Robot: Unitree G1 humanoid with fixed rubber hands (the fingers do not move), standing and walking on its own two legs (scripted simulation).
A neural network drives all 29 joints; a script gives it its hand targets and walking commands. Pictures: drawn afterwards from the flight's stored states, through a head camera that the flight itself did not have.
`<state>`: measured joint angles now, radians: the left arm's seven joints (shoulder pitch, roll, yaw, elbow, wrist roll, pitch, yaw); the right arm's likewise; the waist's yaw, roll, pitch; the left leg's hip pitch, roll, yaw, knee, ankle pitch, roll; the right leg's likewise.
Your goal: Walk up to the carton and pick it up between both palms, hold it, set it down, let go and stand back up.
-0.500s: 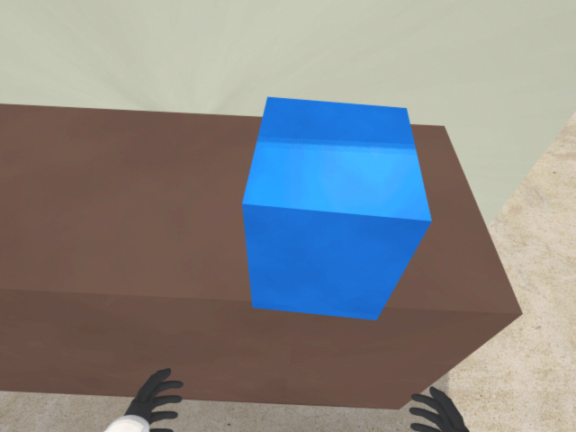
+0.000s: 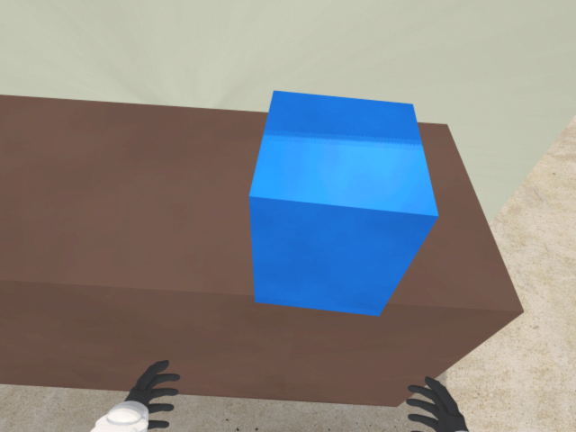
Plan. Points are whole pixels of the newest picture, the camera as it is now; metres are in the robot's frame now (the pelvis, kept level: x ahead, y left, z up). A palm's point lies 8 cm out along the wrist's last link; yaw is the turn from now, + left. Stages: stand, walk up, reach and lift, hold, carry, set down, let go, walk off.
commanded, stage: let go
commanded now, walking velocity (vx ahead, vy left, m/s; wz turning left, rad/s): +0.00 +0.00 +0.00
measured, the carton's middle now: (329, 209) +0.43 -0.03 +0.07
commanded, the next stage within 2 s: stand in 0.66 s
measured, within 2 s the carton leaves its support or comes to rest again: neither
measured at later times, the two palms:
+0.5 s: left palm out of the picture +0.14 +0.22 -0.09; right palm out of the picture +0.14 -0.22 -0.10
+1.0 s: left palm out of the picture +0.08 +0.24 -0.14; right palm out of the picture +0.04 -0.24 -0.13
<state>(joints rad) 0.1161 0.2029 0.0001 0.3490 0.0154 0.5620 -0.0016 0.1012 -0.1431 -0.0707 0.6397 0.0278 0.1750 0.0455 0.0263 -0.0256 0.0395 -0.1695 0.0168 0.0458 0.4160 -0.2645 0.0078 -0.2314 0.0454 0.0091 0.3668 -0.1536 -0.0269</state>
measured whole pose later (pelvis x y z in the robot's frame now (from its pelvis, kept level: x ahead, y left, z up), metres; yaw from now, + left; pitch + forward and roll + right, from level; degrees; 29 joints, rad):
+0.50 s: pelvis -0.02 +0.00 +0.00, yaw +1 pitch -3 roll +0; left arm 0.16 0.20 -0.01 0.50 0.02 0.29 0.03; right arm 0.11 -0.11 -0.13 0.83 -0.08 -0.13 0.05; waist 0.02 -0.02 0.03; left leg -0.15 0.01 0.03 0.47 -0.27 0.01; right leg -0.22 0.03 -0.01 0.44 -0.18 -0.03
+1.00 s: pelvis +0.03 +0.01 -0.01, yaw -2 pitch +3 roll -1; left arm 0.36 0.18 0.02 0.82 0.04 -0.07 0.01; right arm 0.34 -0.20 -0.06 0.93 -0.03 -0.03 0.00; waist 0.00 0.00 -0.05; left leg -0.20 0.01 0.08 0.51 -0.36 0.03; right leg -0.29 0.04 0.04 0.50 -0.26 -0.01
